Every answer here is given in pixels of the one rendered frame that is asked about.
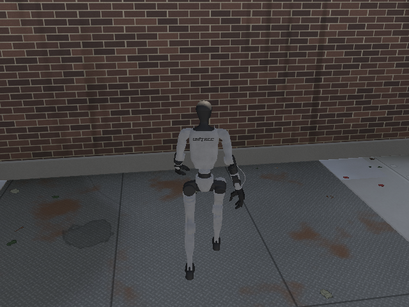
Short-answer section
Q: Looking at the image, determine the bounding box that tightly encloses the robot left forearm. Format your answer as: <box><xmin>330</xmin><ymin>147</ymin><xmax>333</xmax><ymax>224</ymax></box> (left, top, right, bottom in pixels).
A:
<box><xmin>174</xmin><ymin>153</ymin><xmax>183</xmax><ymax>169</ymax></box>

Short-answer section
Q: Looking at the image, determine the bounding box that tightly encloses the robot right hand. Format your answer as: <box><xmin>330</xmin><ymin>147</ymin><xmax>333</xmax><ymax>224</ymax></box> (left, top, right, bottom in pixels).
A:
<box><xmin>229</xmin><ymin>188</ymin><xmax>245</xmax><ymax>209</ymax></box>

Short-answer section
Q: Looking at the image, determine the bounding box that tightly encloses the robot left hand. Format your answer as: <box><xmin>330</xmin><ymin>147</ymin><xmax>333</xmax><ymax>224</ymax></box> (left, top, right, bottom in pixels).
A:
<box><xmin>175</xmin><ymin>165</ymin><xmax>190</xmax><ymax>175</ymax></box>

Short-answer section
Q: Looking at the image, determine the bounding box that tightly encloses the robot right foot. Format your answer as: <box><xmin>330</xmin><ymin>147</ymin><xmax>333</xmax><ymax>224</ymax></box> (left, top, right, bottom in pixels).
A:
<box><xmin>212</xmin><ymin>237</ymin><xmax>220</xmax><ymax>251</ymax></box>

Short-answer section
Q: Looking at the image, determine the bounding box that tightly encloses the robot right forearm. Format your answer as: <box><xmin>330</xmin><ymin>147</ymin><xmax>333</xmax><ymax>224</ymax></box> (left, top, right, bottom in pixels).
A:
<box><xmin>228</xmin><ymin>155</ymin><xmax>242</xmax><ymax>190</ymax></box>

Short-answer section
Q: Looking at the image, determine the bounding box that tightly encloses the left robot upper arm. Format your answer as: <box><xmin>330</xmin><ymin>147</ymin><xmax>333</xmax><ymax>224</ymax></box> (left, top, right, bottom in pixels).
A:
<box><xmin>175</xmin><ymin>128</ymin><xmax>191</xmax><ymax>161</ymax></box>

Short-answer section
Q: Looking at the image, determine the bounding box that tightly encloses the right robot upper arm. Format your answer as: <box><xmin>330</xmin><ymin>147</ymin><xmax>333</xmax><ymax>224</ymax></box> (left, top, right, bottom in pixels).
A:
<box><xmin>217</xmin><ymin>129</ymin><xmax>234</xmax><ymax>165</ymax></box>

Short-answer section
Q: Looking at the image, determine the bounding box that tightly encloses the humanoid robot head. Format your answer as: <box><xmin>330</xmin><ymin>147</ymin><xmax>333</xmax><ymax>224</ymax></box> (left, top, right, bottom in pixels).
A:
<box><xmin>193</xmin><ymin>101</ymin><xmax>214</xmax><ymax>131</ymax></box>

